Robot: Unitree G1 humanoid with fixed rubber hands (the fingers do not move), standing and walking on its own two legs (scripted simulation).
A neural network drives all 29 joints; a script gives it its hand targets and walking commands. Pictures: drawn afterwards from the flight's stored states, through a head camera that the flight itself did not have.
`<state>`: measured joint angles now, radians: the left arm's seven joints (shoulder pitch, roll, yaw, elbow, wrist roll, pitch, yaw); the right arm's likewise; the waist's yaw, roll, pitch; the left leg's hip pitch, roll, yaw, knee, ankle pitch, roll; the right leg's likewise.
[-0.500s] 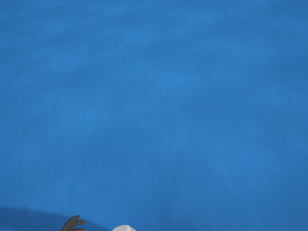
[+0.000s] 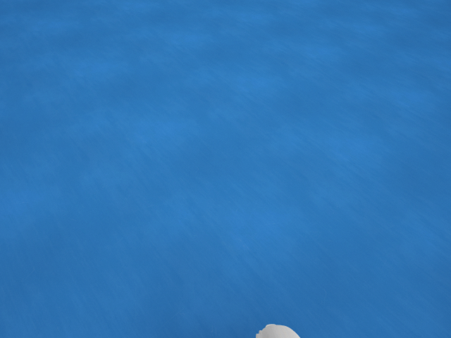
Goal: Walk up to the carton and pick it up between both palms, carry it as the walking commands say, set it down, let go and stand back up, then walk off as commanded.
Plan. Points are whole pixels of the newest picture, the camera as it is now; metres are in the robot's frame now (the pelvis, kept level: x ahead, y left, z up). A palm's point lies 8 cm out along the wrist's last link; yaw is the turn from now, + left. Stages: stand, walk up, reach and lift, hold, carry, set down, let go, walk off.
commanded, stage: walk off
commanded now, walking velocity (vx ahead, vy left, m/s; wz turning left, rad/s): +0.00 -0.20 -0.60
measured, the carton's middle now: out of the picture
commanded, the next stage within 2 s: stand in 1.48 s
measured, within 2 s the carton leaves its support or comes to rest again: neither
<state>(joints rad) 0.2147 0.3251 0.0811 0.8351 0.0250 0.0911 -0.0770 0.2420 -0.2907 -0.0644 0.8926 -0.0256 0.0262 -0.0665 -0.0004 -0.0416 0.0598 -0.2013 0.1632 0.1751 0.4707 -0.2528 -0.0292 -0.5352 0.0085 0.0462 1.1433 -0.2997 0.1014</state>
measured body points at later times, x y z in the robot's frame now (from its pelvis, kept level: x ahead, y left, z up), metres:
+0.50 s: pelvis -0.02 -0.15 -0.01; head +0.02 -0.15 +0.43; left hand +0.14 +0.09 -0.14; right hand +0.01 -0.44 -0.14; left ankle +0.02 -0.05 -0.71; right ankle +0.00 -0.22 -0.74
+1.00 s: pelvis -0.09 -0.26 -0.02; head -0.06 -0.28 +0.43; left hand +0.19 -0.12 -0.13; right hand -0.24 -0.53 -0.15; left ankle +0.01 -0.08 -0.74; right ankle -0.15 -0.39 -0.75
